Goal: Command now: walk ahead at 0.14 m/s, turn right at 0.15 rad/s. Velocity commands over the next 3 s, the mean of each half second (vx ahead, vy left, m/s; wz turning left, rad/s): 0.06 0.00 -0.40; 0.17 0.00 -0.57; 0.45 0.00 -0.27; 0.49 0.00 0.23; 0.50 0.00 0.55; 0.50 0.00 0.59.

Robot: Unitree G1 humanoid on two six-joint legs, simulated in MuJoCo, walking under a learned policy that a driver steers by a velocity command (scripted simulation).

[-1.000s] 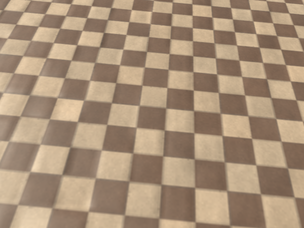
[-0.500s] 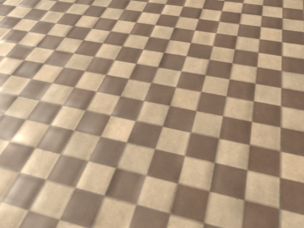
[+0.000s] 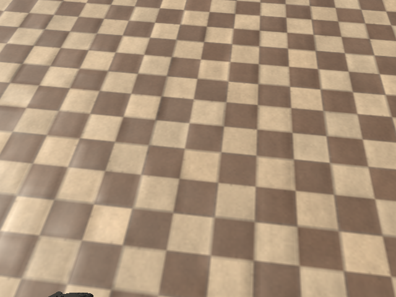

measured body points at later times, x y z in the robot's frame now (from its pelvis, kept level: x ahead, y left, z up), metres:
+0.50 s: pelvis +0.09 +0.02 -0.01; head +0.12 +0.03 +0.44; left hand +0.30 +0.27 -0.11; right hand +0.14 -0.28 -0.10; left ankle +0.14 +0.13 -0.74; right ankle +0.14 -0.11 -0.72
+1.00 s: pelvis +0.12 -0.04 +0.00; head +0.12 -0.07 +0.45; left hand +0.37 +0.14 -0.08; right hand +0.07 -0.35 -0.11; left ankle +0.17 +0.11 -0.67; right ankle +0.03 -0.09 -0.74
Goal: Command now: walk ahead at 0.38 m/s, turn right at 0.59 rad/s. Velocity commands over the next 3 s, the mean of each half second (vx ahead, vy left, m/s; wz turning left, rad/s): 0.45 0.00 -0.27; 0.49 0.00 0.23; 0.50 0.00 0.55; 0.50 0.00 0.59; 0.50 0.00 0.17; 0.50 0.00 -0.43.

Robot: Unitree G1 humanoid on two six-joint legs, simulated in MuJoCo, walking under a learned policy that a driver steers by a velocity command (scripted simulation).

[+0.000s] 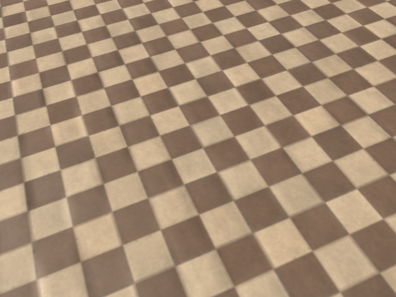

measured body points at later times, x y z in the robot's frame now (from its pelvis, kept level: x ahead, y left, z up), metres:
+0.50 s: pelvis +0.26 +0.03 +0.00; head +0.29 +0.03 +0.45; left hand +0.38 +0.29 -0.12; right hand +0.35 -0.26 -0.11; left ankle +0.32 +0.11 -0.74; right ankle +0.17 -0.10 -0.65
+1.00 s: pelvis +0.53 -0.07 +0.00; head +0.56 -0.08 +0.45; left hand +0.65 +0.21 -0.09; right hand +0.63 -0.35 -0.12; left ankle +0.48 +0.08 -0.65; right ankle +0.57 -0.17 -0.74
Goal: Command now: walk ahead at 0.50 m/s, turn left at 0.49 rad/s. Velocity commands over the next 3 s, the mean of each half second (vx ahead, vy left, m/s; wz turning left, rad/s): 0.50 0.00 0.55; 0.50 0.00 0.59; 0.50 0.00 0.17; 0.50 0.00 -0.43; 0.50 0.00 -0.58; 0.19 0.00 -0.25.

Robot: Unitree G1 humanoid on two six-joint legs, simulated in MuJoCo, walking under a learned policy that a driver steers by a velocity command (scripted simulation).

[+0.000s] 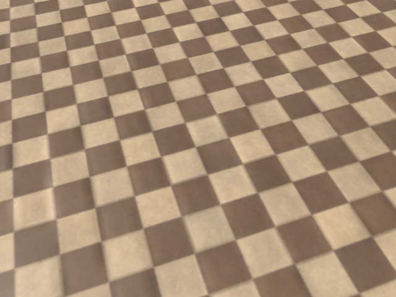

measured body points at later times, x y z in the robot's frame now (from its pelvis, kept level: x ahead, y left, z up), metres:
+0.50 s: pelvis +0.26 +0.08 -0.01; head +0.30 +0.10 +0.44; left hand +0.31 +0.39 -0.12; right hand +0.46 -0.15 -0.10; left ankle +0.29 +0.15 -0.74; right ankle +0.26 -0.10 -0.65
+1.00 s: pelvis +0.55 +0.13 +0.00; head +0.57 +0.13 +0.45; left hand +0.50 +0.43 -0.10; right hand +0.79 -0.05 -0.11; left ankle +0.43 +0.21 -0.65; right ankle +0.63 +0.06 -0.74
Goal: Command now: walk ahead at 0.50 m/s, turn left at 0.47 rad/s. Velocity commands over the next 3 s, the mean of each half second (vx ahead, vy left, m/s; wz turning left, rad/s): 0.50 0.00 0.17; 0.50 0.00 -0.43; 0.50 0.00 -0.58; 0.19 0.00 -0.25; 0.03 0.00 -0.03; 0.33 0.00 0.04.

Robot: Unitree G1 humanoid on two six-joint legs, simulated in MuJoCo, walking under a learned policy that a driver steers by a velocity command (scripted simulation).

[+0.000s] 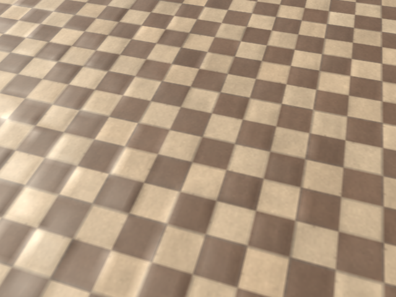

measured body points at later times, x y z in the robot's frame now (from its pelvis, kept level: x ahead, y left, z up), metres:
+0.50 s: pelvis +0.27 +0.07 +0.00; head +0.29 +0.09 +0.45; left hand +0.32 +0.36 -0.13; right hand +0.42 -0.19 -0.09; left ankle +0.29 +0.16 -0.74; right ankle +0.23 -0.10 -0.65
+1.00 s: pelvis +0.55 +0.01 -0.01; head +0.59 +0.00 +0.44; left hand +0.74 +0.25 -0.11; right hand +0.59 -0.28 -0.12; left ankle +0.46 +0.18 -0.64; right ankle +0.59 -0.07 -0.74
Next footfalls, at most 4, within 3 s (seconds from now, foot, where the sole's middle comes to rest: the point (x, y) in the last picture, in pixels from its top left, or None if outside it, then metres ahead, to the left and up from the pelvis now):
0.34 left None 0.33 0.16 -0.77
0.88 right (233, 254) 0.63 -0.07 -0.77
1.34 left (199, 179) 0.96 0.05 -0.77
1.78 right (277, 171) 1.00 -0.27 -0.77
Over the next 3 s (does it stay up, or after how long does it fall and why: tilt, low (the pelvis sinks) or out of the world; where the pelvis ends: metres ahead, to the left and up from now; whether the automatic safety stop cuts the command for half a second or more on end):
stays up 1.13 -0.25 0.01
